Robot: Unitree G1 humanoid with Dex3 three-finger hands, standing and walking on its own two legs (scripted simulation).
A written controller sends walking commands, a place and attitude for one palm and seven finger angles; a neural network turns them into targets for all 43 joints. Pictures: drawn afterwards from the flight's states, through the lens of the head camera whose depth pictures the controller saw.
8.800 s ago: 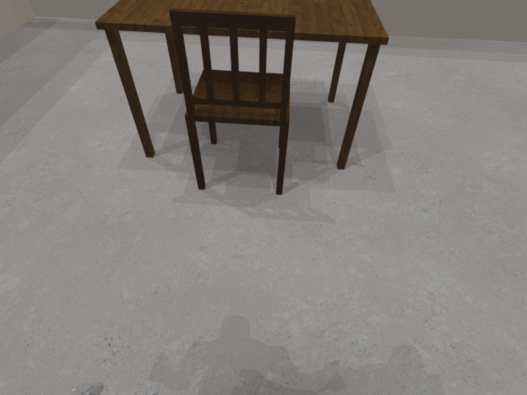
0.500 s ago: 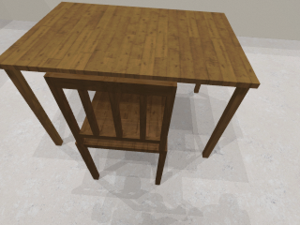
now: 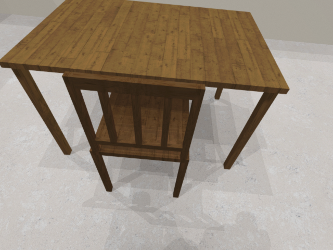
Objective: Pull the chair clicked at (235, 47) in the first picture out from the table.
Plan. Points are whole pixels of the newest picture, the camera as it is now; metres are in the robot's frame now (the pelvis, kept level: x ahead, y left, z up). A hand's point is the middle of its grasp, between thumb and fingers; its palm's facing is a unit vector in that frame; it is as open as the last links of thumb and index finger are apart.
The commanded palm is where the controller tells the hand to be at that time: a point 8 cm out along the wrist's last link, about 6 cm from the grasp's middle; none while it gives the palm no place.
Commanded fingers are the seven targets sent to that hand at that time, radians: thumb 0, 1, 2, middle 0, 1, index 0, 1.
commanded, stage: look again from close up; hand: left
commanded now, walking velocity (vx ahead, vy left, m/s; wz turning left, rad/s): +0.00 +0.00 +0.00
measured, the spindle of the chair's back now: (137, 120) +0.54 +0.14 -0.09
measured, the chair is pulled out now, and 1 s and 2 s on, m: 0.00 0.00 0.00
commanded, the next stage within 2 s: shuffle to correct the standing spot in 0.76 s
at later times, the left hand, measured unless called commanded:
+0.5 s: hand out of the picture -0.02 +0.15 -0.18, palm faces +0.01 -0.99 -0.16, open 7.4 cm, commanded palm none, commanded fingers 0.00 0.90 0.90 -0.20 -0.30 -0.20 -0.30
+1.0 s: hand out of the picture +0.00 +0.14 -0.18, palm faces -0.01 -0.99 -0.17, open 7.4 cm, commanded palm none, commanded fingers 0.00 0.90 0.90 -0.20 -0.30 -0.20 -0.30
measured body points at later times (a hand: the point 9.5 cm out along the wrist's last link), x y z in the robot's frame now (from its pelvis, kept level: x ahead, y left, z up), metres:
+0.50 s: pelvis +0.00 -0.01 +0.00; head +0.01 +0.00 +0.45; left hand -0.01 +0.20 -0.16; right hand -0.01 -0.22 -0.16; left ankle +0.04 +0.07 -0.74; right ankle +0.01 -0.16 -0.74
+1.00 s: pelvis +0.02 -0.02 +0.00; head +0.03 -0.02 +0.45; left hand +0.01 +0.19 -0.16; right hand +0.00 -0.23 -0.16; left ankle +0.04 +0.07 -0.74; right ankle +0.01 -0.16 -0.74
